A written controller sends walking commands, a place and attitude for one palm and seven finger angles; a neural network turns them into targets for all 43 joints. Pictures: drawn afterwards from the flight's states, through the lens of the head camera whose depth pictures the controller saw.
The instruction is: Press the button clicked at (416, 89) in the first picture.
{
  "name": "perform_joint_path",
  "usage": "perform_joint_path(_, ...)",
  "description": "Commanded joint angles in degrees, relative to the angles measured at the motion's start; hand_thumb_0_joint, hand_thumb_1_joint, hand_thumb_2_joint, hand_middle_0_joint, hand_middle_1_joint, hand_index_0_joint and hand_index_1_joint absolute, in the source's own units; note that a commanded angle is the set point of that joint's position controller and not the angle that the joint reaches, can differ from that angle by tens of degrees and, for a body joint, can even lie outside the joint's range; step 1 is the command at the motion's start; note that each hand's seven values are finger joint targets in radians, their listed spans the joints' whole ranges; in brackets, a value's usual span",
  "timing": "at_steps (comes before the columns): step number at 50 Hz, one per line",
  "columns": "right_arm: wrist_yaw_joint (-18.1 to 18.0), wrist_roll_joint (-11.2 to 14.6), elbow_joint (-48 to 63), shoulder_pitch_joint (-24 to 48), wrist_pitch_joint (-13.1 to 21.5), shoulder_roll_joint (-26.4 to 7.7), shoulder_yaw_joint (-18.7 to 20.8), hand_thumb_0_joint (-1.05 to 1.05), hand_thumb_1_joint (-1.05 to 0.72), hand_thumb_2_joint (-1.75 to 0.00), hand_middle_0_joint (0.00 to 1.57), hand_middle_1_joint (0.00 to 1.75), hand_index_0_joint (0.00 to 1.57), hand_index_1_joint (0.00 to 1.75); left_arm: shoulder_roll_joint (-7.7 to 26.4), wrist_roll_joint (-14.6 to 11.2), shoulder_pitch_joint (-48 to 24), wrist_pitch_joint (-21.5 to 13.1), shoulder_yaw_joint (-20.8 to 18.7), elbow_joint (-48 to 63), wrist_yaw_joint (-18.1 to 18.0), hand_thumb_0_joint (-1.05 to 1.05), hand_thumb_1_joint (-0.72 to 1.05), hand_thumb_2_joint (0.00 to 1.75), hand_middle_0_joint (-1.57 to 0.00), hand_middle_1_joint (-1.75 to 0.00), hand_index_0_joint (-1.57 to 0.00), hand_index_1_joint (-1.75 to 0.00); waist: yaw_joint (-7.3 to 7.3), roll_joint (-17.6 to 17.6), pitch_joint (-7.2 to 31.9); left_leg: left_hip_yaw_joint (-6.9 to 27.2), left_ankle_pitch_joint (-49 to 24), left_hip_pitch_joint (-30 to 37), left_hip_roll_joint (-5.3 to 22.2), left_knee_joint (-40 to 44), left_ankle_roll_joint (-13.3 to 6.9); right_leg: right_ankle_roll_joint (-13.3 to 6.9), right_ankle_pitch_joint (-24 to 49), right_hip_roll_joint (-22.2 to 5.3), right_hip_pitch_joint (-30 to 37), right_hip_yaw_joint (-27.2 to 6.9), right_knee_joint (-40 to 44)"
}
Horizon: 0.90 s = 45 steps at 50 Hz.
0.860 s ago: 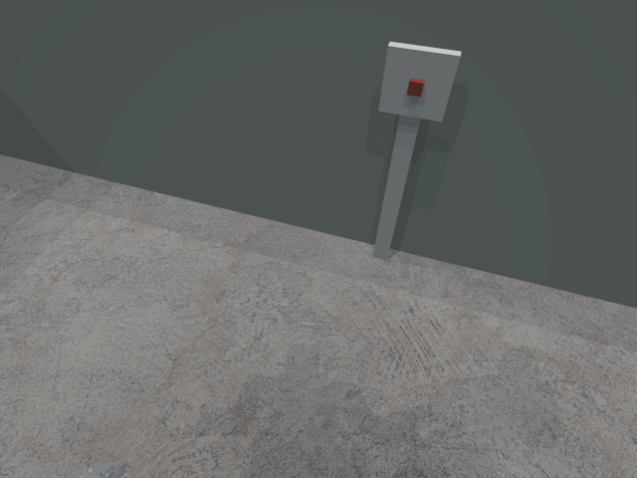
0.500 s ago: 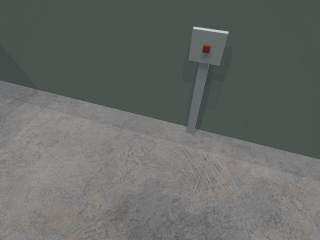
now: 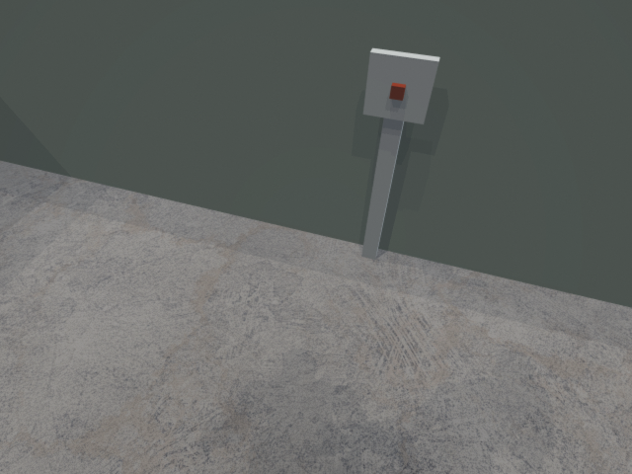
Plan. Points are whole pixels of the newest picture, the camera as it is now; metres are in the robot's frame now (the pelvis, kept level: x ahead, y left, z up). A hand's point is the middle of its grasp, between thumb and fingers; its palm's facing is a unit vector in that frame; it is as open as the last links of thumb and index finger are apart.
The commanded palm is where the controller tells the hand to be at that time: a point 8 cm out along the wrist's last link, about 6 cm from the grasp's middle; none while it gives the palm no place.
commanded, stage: stand and wait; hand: left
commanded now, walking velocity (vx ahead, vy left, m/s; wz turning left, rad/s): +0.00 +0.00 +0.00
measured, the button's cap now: (397, 91) +1.06 -0.17 -0.01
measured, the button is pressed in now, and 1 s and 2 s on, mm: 0 0 0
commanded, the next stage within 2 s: look at it before walking up in 0.04 s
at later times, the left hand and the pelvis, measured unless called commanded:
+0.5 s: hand out of the picture +0.07 +0.24 -0.16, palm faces -0.04 -0.95 -0.31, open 7.4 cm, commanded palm none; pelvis +0.00 +0.00 +0.00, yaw +0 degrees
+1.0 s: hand out of the picture +0.06 +0.23 -0.17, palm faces -0.08 -0.95 -0.30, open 7.4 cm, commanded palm none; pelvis +0.00 +0.00 -0.01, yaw -5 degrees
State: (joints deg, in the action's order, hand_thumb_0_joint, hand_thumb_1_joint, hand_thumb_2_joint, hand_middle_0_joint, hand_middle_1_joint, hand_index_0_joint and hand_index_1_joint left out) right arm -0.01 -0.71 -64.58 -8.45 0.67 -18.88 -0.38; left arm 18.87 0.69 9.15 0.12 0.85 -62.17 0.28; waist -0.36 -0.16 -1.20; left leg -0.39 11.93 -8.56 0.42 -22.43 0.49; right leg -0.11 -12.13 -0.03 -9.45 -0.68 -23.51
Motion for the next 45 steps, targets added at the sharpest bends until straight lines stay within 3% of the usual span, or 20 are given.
perform_joint_path(1,-0.65,0.14,3.81,2.62,1.19,-10.95,2.29,0.00,-0.90,-0.90,0.20,0.30,0.20,0.30,11.52,-0.08,-2.22,-1.52,-2.60,3.45,-0.98,0.00,0.90,0.90,-0.20,-0.30,-0.20,-0.30,0.46,-0.42,1.32,5.52,-2.56,-1.12,5.84,4.40,-1.84,-1.82,1.32,-6.48,-0.71,-6.85,5.32)
perform_joint_path(22,-0.78,0.31,3.83,2.78,1.38,-10.88,2.35,0.00,-0.90,-0.90,0.20,0.30,0.20,0.30,11.31,-0.05,-1.56,-1.75,-2.68,3.39,-0.99,0.00,0.90,0.90,-0.20,-0.30,-0.20,-0.30,0.52,0.38,2.86,5.49,-6.63,0.66,6.41,4.27,-1.82,-1.78,6.89,-6.51,0.59,-6.20,4.69)
perform_joint_path(41,-1.01,0.21,3.83,2.68,1.34,-11.17,2.60,0.00,-0.90,-0.90,0.20,0.30,0.20,0.30,11.43,0.05,-1.69,-1.48,-2.84,3.43,-0.89,0.00,0.90,0.90,-0.20,-0.30,-0.20,-0.30,0.35,0.02,1.80,4.60,-6.80,1.93,6.78,4.23,-1.63,-1.93,8.66,-6.07,-0.59,-7.18,4.82)
perform_joint_path(44,-1.39,0.17,4.28,-0.73,0.40,-5.16,2.02,0.00,-0.90,-0.90,0.20,0.30,0.20,0.30,5.77,0.00,1.50,0.33,-2.32,3.90,-1.10,0.00,0.90,0.90,-0.20,-0.30,-0.20,-0.30,0.22,0.23,2.16,1.94,-7.33,1.99,7.45,1.30,-0.87,-1.36,12.26,-5.41,-3.10,-7.86,0.80)
perform_joint_path(45,-1.58,0.17,4.96,-1.32,0.09,-5.19,2.34,0.00,-0.90,-0.90,0.20,0.30,0.20,0.30,5.65,0.05,2.08,0.73,-2.53,4.53,-1.07,0.00,0.90,0.90,-0.20,-0.30,-0.20,-0.30,0.19,0.67,1.99,1.60,-7.29,1.98,7.89,0.63,-0.97,-1.38,12.69,-4.86,-4.36,-7.99,-0.72)
